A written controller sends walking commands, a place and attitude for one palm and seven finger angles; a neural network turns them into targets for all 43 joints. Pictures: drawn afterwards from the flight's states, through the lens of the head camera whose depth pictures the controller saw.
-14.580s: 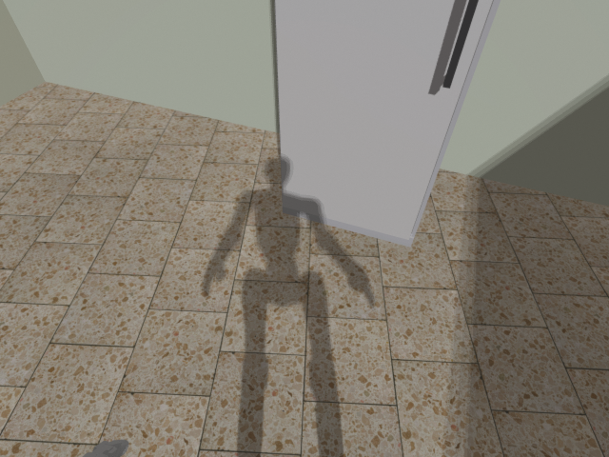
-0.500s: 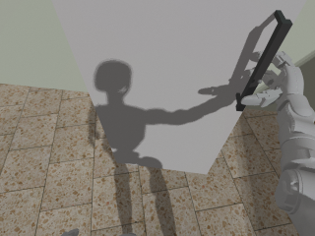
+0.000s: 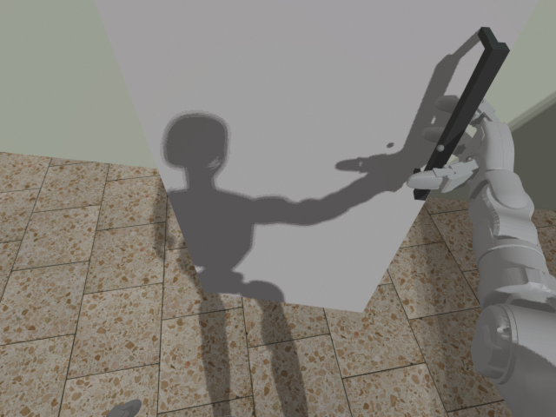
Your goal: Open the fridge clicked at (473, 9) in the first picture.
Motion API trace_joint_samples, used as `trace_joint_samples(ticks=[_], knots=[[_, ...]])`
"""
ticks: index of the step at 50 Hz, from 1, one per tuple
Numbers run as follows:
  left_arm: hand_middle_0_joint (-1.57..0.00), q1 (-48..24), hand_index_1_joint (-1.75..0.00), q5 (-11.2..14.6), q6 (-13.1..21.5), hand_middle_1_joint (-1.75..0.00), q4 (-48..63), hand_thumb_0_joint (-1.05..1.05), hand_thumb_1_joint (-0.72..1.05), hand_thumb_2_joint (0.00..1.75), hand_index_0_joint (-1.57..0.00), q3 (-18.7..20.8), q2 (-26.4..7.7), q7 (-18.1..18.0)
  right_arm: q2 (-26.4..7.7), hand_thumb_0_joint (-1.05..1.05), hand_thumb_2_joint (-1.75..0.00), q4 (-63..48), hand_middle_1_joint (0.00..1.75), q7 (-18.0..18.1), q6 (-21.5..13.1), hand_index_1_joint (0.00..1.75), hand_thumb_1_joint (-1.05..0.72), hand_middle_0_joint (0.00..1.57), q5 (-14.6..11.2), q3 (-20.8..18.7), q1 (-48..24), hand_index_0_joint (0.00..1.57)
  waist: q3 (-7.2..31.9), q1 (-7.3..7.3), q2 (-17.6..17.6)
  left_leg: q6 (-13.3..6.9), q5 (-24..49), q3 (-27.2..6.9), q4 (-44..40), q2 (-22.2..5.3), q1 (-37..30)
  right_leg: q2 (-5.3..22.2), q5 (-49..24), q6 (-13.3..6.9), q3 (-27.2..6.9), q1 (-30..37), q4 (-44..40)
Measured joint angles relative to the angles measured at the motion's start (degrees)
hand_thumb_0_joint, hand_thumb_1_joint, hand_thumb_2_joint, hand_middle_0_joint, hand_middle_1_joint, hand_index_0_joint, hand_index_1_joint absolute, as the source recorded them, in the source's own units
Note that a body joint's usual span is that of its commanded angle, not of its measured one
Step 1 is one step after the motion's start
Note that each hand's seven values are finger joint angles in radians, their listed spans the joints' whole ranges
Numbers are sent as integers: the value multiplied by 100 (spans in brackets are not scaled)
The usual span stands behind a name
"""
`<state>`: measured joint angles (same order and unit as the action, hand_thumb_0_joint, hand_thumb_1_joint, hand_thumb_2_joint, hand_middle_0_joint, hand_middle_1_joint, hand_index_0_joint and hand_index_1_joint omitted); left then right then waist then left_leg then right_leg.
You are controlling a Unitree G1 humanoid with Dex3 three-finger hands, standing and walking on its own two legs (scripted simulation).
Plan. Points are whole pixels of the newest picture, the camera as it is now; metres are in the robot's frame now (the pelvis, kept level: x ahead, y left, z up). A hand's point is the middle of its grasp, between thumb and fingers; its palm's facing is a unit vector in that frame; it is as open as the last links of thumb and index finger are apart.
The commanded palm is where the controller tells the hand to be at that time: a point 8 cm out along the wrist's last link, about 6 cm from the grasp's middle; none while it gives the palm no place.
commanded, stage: slide the fingers in behind the handle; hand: right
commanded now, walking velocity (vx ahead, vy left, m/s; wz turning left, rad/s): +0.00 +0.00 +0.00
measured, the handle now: (447, 127) +0.52 -0.18 +0.15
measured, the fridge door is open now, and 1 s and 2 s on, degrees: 0 0 3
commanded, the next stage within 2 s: grip the handle and tug to test in 0.30 s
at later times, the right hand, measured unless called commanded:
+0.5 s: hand (435, 146) +0.48 -0.15 +0.16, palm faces +0.00 +1.00 -0.01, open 13.8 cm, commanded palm +0.45 -0.20 +0.16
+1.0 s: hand (443, 146) +0.48 -0.16 +0.16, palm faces +0.00 +1.00 +0.00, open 6.8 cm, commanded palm +0.45 -0.21 +0.16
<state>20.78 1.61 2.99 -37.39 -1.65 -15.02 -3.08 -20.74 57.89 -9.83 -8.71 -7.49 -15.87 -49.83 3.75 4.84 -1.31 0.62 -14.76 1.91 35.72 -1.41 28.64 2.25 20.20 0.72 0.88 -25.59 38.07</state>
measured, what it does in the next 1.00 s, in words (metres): stands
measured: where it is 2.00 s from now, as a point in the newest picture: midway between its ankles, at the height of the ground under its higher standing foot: outside the picture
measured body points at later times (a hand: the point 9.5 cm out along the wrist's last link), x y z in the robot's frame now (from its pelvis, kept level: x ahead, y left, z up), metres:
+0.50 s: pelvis +0.00 +0.00 +0.00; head +0.04 +0.01 +0.45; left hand +0.05 +0.26 -0.12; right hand +0.47 -0.21 +0.16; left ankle +0.03 +0.13 -0.72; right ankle -0.01 -0.13 -0.72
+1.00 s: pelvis +0.00 +0.00 +0.00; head +0.05 +0.00 +0.45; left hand +0.06 +0.27 -0.12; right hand +0.47 -0.22 +0.16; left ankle +0.03 +0.13 -0.72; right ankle -0.01 -0.13 -0.72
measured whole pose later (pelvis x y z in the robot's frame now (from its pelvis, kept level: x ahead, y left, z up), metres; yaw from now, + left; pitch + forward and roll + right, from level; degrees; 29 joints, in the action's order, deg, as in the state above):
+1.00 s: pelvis +0.00 +0.00 +0.00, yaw +0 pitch +9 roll +1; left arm 21.4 1.5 2.6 -37.6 -1.5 -15.4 -3.2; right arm -22.4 60.1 -10.9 -9.7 -7.7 -16.9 -51.0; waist 3.7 5.2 -1.2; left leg 0.6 -14.8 1.9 35.8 -1.3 29.6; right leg 2.3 20.3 0.8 0.8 -26.6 38.2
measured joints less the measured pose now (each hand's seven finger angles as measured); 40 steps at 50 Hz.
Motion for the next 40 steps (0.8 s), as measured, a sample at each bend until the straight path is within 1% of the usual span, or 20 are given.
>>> trace_joint_samples(ticks=[5, 8, 19, 25, 31, 40], knots=[[-20, -42, -30, -7, 44, -30, 12, 1, 90, 90, -20, -16, 2, -4, -54, -1, -30, 208, 120, 21, -57, 121, 50, 30, 41, 25, -196, 30, -17, 21, 8, -3, 2, 5, 35, -12, 74, -11, -13, 3, -8, -71, 21], [-20, -15, -30, -18, 54, -30, 0, 1, 90, 90, -20, -11, -3, 5, -49, -1, -30, 250, 120, 3, -95, 120, 50, 30, 24, 3, -255, 30, -16, 19, 8, -4, 1, -5, 49, -14, 109, -15, -16, 3, 1, -96, 21], [-20, 151, -30, -26, -25, -30, -36, 1, 90, 90, -20, 32, -22, 31, 10, -1, -30, 43, 120, 50, -84, 120, 50, 30, 20, -56, -55, 30, 0, 23, -22, -10, -2, -42, 32, 10, 93, 6, -8, 9, 39, -52, -15], [-20, 153, -30, -16, -26, -30, -58, 1, 90, 90, -20, 27, -20, 10, -37, -1, -31, 97, 120, 57, -84, 121, 48, 30, 50, -39, -62, 30, -18, 41, -19, -17, 4, -27, 12, 17, 67, 13, -16, 16, 24, -35, -28], [-20, 128, -30, -22, 9, -30, -64, 1, 90, 90, -20, 30, -31, 6, -64, -1, -37, 171, 123, 38, -116, 123, 33, 32, 42, -28, -145, 32, -18, 49, -18, -21, 10, -12, 5, 15, 82, 12, -23, 20, 8, -60, -28], [-20, 90, -30, -19, -34, -30, -15, 1, 90, 90, -20, 24, -43, 20, -79, 0, -53, 171, 128, -27, -94, 128, -4, 35, 12, -132, -66, 36, 18, 35, -15, -15, -2, -40, 7, 23, 79, 17, -8, 15, 36, -37, -41]])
